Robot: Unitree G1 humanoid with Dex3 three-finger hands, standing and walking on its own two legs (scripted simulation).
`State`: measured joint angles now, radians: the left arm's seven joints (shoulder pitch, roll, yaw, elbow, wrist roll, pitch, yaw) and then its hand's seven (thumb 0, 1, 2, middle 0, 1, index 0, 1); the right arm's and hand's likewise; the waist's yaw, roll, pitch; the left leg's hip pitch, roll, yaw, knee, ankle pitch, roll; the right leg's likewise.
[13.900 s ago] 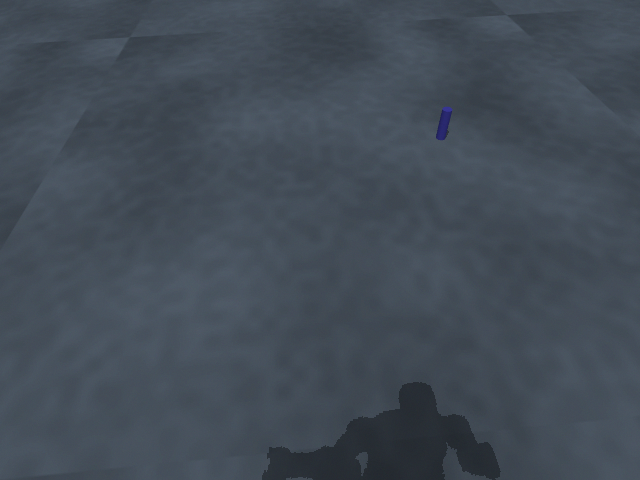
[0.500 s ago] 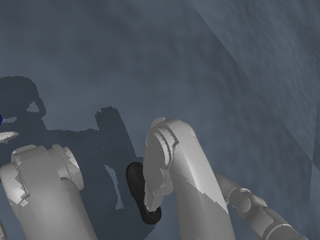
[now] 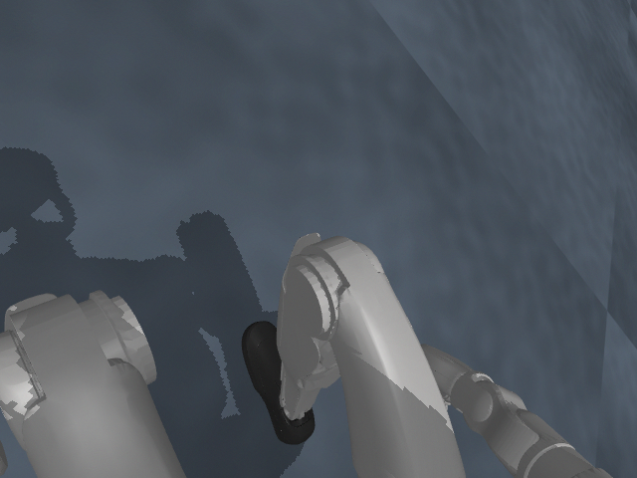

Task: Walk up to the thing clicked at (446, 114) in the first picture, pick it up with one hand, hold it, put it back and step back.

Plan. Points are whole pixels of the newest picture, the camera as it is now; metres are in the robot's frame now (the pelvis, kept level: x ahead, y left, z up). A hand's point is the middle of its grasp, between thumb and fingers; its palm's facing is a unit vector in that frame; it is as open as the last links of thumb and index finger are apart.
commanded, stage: close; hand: left
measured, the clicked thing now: out of the picture +0.43 +0.29 -0.19
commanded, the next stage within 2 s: settle in 0.06 s
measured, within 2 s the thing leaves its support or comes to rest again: leaves its support in 0.46 s
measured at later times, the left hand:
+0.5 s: hand out of the picture +0.43 +0.28 -0.16, palm faces +0.31 -0.95 -0.02, open 6.8 cm
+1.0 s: hand out of the picture +0.40 +0.30 -0.05, palm faces +0.27 -0.96 -0.06, open 6.8 cm
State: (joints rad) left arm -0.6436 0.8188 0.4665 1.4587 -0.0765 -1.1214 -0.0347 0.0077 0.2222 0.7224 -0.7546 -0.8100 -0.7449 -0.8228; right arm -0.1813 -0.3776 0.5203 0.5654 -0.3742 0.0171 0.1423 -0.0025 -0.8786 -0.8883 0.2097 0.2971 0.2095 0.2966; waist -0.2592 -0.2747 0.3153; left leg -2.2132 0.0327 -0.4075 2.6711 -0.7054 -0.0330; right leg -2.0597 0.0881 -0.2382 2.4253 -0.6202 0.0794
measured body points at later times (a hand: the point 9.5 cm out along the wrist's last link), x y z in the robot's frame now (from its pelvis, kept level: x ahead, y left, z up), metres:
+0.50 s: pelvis +0.00 +0.00 +0.00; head +0.22 +0.19 +0.34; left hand +0.41 +0.33 -0.15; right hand +0.17 -0.24 -0.03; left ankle +0.08 +0.13 -0.25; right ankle +0.14 -0.12 -0.25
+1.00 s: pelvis +0.01 -0.01 +0.03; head +0.20 +0.14 +0.41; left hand +0.38 +0.35 -0.04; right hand +0.20 -0.24 -0.05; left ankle +0.08 +0.13 -0.25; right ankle +0.14 -0.12 -0.25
